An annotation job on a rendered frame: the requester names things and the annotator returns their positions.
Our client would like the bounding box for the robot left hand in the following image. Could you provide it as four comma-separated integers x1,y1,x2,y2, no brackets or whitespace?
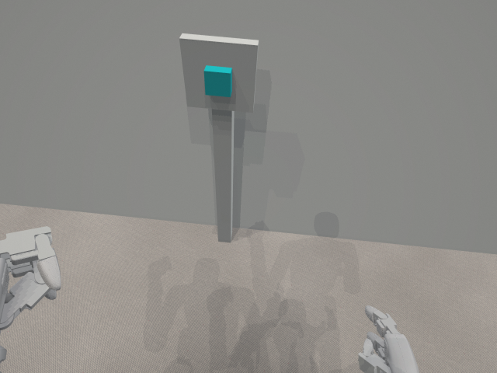
0,226,61,334

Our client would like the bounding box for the robot right hand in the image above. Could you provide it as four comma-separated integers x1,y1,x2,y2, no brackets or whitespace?
359,305,419,373

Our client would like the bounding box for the panel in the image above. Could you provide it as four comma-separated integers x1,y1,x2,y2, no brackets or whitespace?
179,33,259,242

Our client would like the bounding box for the button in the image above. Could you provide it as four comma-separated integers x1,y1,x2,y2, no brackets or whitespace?
204,65,232,97

